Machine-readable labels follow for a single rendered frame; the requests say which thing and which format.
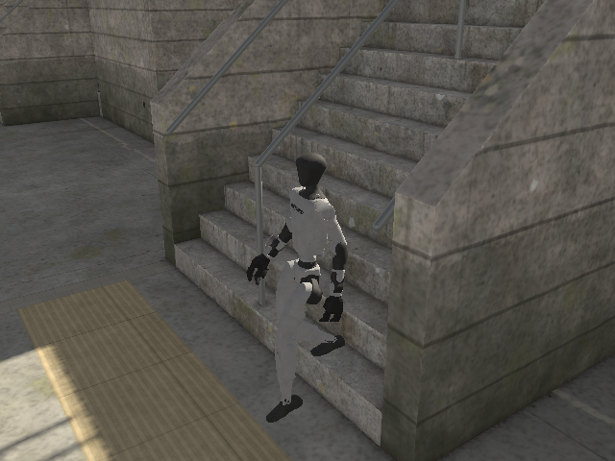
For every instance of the left robot thigh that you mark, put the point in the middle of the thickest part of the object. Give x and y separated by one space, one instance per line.
294 311

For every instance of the right robot hand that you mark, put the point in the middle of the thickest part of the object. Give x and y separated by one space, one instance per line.
262 263

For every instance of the robot left forearm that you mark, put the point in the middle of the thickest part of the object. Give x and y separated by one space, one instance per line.
338 269

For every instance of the robot right foot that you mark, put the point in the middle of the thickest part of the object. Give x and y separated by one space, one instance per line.
325 348

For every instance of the left robot upper arm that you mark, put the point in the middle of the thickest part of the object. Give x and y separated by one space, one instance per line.
323 211

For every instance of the right robot upper arm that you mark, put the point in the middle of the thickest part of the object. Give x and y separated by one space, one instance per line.
291 193

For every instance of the left robot hand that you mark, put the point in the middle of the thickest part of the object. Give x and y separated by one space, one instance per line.
332 305

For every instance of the robot right forearm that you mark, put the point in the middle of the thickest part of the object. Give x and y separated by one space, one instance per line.
278 243

